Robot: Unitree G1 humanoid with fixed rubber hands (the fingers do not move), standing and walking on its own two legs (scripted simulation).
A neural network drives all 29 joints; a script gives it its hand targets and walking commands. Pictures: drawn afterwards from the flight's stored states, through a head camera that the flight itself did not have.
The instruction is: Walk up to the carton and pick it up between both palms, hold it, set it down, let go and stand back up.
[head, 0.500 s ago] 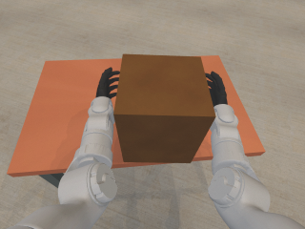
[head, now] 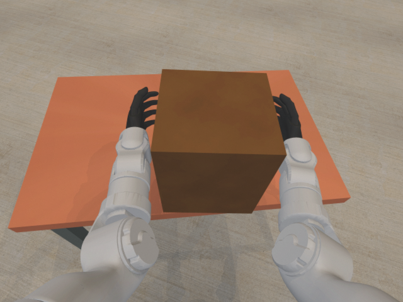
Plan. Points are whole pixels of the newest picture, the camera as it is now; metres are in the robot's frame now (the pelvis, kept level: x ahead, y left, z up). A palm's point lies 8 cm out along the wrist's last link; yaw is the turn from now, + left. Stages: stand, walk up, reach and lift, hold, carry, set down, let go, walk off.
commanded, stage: set down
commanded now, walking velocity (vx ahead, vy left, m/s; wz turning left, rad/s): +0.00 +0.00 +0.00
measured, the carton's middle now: (211, 147) +0.41 +0.02 +0.03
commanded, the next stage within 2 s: none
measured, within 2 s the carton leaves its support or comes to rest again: neither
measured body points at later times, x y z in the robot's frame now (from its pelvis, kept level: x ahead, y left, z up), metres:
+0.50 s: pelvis -0.01 +0.00 -0.01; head +0.05 +0.01 +0.43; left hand +0.45 +0.19 +0.07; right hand +0.47 -0.13 +0.08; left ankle +0.00 +0.10 -0.75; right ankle -0.02 -0.10 -0.75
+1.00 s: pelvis -0.03 -0.03 -0.02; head +0.05 -0.01 +0.42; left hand +0.45 +0.22 +0.11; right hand +0.49 -0.19 +0.12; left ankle +0.00 +0.10 -0.75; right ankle -0.02 -0.10 -0.75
